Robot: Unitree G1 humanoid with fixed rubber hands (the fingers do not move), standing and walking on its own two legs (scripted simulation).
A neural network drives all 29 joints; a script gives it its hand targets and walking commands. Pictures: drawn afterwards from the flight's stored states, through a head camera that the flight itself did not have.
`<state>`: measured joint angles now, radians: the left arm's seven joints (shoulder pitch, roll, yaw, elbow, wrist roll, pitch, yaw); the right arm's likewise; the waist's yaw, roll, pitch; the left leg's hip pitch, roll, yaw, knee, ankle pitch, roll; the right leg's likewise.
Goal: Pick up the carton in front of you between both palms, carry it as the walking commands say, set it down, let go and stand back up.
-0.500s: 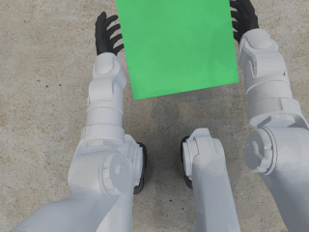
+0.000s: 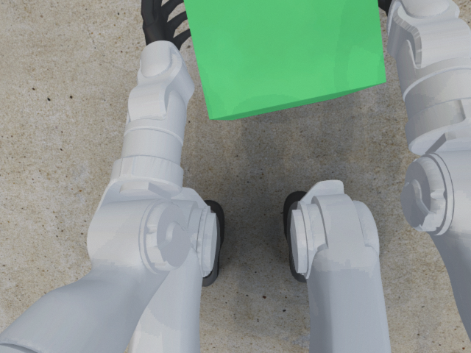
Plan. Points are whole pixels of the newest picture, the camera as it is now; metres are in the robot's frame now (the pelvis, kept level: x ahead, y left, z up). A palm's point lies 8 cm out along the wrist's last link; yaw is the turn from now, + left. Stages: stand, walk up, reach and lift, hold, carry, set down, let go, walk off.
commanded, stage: set down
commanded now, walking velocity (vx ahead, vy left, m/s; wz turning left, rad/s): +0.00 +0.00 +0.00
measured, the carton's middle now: (275, 42) +0.53 -0.08 -0.24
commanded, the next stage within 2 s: none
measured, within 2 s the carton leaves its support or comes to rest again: rests again in 0.38 s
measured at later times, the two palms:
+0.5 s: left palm (158, 45) +0.53 +0.08 -0.16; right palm (388, 7) +0.53 -0.23 -0.17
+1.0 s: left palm (153, 54) +0.53 +0.10 -0.18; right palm (393, 23) +0.51 -0.24 -0.20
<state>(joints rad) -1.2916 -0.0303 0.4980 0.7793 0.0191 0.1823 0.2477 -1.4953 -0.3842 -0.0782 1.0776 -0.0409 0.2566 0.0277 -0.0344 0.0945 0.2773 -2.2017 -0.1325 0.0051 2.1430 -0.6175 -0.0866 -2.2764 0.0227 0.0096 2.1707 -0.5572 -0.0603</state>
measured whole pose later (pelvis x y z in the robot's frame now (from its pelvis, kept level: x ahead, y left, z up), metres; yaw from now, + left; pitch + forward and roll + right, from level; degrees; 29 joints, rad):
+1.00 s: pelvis -0.01 +0.01 -0.02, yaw +1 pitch +31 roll +5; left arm -1.45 0.12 0.37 1.07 -0.03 0.11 0.17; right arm -1.52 -0.48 -0.18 1.23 -0.05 0.10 0.08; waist -0.03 0.09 0.47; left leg -2.16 -0.16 0.03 2.20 -0.60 -0.09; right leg -2.22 0.00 0.03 2.24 -0.56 -0.05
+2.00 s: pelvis +0.01 +0.00 +0.18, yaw -2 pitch +44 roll +5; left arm -1.08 0.02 0.32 0.61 -0.03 0.25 0.23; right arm -1.30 -0.53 -0.19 1.00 0.01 0.20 0.15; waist 0.03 0.02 0.04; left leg -1.79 -0.09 -0.01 1.49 -0.47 -0.05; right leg -1.86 0.05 0.05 1.52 -0.43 -0.03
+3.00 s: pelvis +0.12 +0.02 +0.38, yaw -6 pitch +11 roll +0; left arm 0.14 0.18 0.04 0.46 -0.01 0.01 -0.05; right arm 0.05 -0.23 -0.11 0.55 0.00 -0.01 0.05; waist 0.04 0.03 -0.01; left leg -0.44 -0.05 -0.07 0.55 -0.30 0.02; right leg -0.48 0.04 0.06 0.54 -0.26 0.00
